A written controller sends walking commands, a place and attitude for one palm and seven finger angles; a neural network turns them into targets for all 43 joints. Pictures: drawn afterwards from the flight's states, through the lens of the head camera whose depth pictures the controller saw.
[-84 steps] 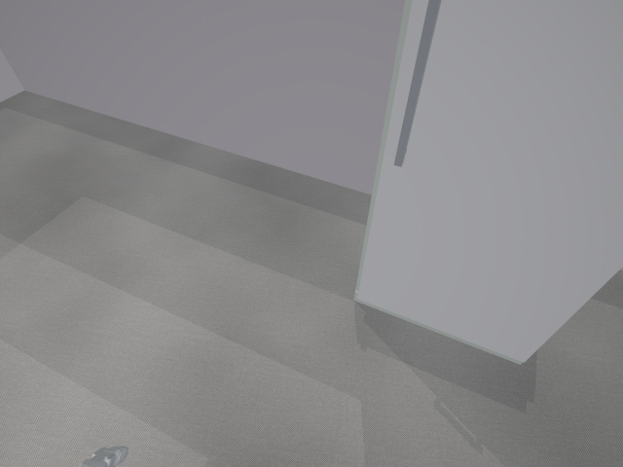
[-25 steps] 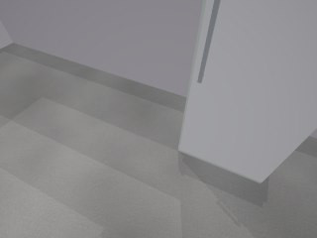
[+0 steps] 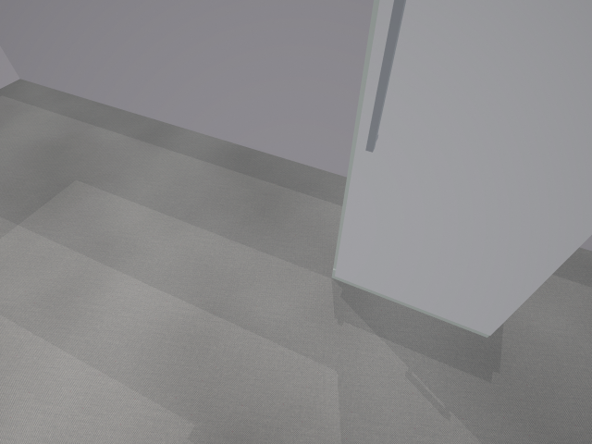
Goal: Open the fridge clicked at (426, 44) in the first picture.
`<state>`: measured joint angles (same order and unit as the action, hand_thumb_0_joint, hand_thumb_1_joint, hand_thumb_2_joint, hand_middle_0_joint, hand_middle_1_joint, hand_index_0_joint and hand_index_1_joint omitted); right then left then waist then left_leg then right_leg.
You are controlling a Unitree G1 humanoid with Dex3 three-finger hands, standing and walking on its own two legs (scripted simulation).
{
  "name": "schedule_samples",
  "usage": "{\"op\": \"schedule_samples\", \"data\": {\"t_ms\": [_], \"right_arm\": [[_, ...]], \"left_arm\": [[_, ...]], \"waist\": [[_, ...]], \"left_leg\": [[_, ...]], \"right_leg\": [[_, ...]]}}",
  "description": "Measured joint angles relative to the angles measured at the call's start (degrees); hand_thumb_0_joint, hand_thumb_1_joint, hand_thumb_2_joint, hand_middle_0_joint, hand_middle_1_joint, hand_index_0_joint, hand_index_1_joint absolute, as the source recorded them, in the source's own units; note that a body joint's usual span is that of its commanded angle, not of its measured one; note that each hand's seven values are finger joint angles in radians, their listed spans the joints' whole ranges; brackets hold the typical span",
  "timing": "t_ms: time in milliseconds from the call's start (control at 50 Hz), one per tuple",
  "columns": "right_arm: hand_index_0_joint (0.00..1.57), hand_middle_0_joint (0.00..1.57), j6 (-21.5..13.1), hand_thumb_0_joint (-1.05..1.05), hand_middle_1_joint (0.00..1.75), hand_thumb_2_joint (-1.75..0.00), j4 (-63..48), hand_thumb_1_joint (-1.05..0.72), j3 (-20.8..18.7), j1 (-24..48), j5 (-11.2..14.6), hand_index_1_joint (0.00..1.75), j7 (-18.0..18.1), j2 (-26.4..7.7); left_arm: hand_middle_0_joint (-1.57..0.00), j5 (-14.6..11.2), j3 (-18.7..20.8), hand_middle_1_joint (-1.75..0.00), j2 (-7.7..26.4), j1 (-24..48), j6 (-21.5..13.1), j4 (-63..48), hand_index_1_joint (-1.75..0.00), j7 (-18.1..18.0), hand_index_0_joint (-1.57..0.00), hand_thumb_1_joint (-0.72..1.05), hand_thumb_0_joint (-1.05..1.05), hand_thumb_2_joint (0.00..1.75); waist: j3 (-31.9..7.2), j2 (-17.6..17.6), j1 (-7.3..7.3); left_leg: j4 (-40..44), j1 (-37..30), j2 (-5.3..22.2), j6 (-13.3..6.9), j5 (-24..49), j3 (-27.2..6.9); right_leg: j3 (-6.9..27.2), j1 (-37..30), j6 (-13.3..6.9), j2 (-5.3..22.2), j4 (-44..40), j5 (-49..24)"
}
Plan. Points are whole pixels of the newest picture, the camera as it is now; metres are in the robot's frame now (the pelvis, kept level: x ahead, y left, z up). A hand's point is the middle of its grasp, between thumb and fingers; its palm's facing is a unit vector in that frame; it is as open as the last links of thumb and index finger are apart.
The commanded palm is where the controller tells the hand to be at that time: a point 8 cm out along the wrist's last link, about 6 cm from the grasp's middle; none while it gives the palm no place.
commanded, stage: turn to face it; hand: left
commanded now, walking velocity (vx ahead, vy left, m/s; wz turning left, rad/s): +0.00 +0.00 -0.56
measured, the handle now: (386, 74) +0.76 -0.12 +0.13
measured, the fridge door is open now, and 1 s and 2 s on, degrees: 0 0 0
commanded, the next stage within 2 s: take the last steps up to it in 0.72 s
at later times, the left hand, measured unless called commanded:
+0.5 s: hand out of the picture +0.03 +0.17 -0.17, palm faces -0.11 -0.96 -0.24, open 7.3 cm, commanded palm none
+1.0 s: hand out of the picture +0.08 +0.19 -0.17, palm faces -0.34 -0.92 -0.19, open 7.3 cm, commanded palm none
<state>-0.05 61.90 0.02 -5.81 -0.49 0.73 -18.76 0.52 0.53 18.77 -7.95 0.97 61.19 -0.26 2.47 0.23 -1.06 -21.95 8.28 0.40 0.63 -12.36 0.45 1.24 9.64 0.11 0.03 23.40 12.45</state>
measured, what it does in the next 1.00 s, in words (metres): steps on the spot, turning right: left foot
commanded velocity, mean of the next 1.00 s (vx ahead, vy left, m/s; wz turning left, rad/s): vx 0.06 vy -0.01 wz -0.30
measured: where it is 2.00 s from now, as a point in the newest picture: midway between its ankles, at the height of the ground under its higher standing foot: outside the picture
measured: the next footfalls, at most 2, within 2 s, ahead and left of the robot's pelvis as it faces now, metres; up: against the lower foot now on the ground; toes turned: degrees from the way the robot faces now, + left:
left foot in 0.64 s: -0.01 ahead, +0.13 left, +0.00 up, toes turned -13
right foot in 1.08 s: -0.07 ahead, -0.10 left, +0.00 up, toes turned -26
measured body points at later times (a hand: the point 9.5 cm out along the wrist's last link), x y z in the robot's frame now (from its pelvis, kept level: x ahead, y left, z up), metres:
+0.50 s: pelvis -0.03 -0.01 -0.01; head +0.01 -0.03 +0.44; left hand +0.04 +0.23 -0.15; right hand +0.01 -0.28 -0.15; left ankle -0.04 +0.14 -0.69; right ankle +0.00 -0.12 -0.74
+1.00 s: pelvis -0.04 +0.03 +0.00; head -0.02 +0.03 +0.45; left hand +0.10 +0.24 -0.16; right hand -0.11 -0.19 -0.15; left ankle -0.04 +0.13 -0.74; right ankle -0.11 -0.09 -0.71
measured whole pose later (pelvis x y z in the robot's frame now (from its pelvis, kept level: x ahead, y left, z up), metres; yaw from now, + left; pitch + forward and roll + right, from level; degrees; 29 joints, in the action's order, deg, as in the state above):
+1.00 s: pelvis -0.04 +0.03 +0.00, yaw -21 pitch +1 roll -1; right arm -0.8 57.5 -1.3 -17.4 -2.0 1.5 -9.2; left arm 1.6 3.7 12.4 -12.6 3.7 56.3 1.6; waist 1.2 0.0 1.8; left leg -26.3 9.1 3.1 -1.4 -17.9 7.6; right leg -2.0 19.0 1.9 1.4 44.0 25.9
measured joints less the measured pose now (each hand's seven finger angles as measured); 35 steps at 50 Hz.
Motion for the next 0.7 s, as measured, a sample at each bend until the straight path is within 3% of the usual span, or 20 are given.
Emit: {"op": "schedule_samples", "data": {"t_ms": [140, 220, 260, 320, 400, 520, 580, 640, 700], "right_arm": [[0.2, 0.2, 1.2, 0.01, 0.3, -0.9, -4.0, -0.9, -0.7, -1.3, -0.1, 0.3, 0.5, 3.7], [0.2, 0.2, 1.8, 0.01, 0.3, -0.9, -5.1, -0.9, -1.3, -2.3, -0.2, 0.3, 0.3, 5.1], [0.2, 0.2, 2.4, 0.01, 0.3, -0.9, -5.3, -0.9, -1.8, -3.1, -0.1, 0.3, 0.2, 5.0], [0.2, 0.2, 3.7, 0.01, 0.3, -0.9, -5.2, -0.9, -2.5, -3.1, 0.0, 0.3, 0.2, 4.8], [0.2, 0.2, 3.3, 0.01, 0.3, -0.9, -5.8, -0.9, -3.0, -2.6, -0.1, 0.3, 0.0, 4.8], [0.2, 0.2, 2.6, 0.01, 0.3, -0.9, -6.7, -0.91, -3.2, -2.8, 0.1, 0.3, 0.5, 5.0], [0.19, 0.2, 2.1, 0.01, 0.3, -0.9, -6.9, -0.91, -3.1, -2.7, 0.4, 0.3, 0.8, 5.3], [0.19, 0.2, 0.9, 0.01, 0.3, -0.9, -7.4, -0.91, -2.7, -3.3, 0.7, 0.3, 1.1, 5.8], [0.19, 0.2, 0.5, 0.01, 0.3, -0.9, -7.6, -0.91, -2.0, -4.7, 0.0, 0.3, 1.1, 7.6]], "left_arm": [[-0.2, 0.3, 0.7, -0.3, -2.6, -2.3, 2.2, -3.1, -0.3, 0.5, -0.2, 0.91, 0.0, 0.9], [-0.2, 0.4, 1.2, -0.3, -4.3, -3.0, 2.5, -5.0, -0.3, 1.1, -0.2, 0.91, 0.0, 0.9], [-0.2, 0.7, 1.2, -0.3, -5.6, -3.4, 2.2, -5.8, -0.3, 1.3, -0.21, 0.91, 0.0, 0.9], [-0.2, 0.7, 1.2, -0.3, -7.3, -4.4, 1.3, -7.1, -0.3, 0.8, -0.21, 0.91, 0.0, 0.9], [-0.21, 0.6, 1.4, -0.3, -8.3, -5.9, 1.5, -7.5, -0.3, 0.3, -0.21, 0.91, 0.0, 0.9], [-0.21, 0.8, 2.2, -0.3, -8.0, -6.8, 1.5, -7.5, -0.3, 0.0, -0.21, 0.91, 0.0, 0.9], [-0.21, 1.0, 2.7, -0.3, -7.3, -6.6, 1.6, -7.7, -0.3, -0.1, -0.21, 0.91, 0.0, 0.9], [-0.21, 0.7, 3.2, -0.3, -6.3, -6.4, 2.0, -7.8, -0.3, -0.2, -0.21, 0.91, 0.0, 0.9], [-0.2, 0.6, 4.0, -0.3, -4.8, -5.8, 2.9, -7.2, -0.3, -0.2, -0.21, 0.91, 0.0, 0.9]], "waist": [[1.3, -0.9, 0.05], [2.9, -0.9, -0.1], [3.3, 1.0, 0.32], [3.2, 1.4, -0.16], [3.0, 0.8, -0.42], [1.2, -0.4, -0.59], [0.3, -1.0, -0.94], [-0.7, -1.6, -0.58], [-1.3, -3.9, -0.03]], "left_leg": [[-6.0, 3.0, 1.1, 0.3, -3.2, 3.6], [-10.5, 4.7, 2.1, 0.8, -5.3, 5.3], [-14.5, 6.6, 3.6, 1.0, -6.8, 4.7], [-28.8, 12.9, 1.5, 1.2, -14.2, 0.8], [-37.4, 17.0, 0.6, 1.7, -11.4, -0.5], [-29.0, 13.9, 0.7, 2.0, -11.2, -0.9], [-21.0, 10.6, 0.2, 1.5, -11.6, -1.2], [-9.2, 5.5, -0.1, 0.4, -7.0, -0.8], [-7.9, 4.2, -0.8, -1.7, -6.0, 0.9]], "right_leg": [[3.5, 5.6, -0.4, -1.3, 8.3, 2.8], [3.0, 8.7, -0.9, -1.6, 14.1, 5.1], [2.0, 9.0, -2.3, -2.9, 15.1, 5.4], [2.1, 9.8, -2.6, -3.1, 14.1, 4.4], [4.0, 9.1, -2.7, -3.5, 8.2, 0.2], [6.5, 9.4, -1.9, -4.1, 4.1, -3.1], [7.6, 10.3, -1.2, -4.7, 3.6, -4.0], [8.5, 11.7, 0.2, -5.4, 5.0, -4.0], [7.7, 15.0, 0.7, -5.0, 15.1, 6.4]]}}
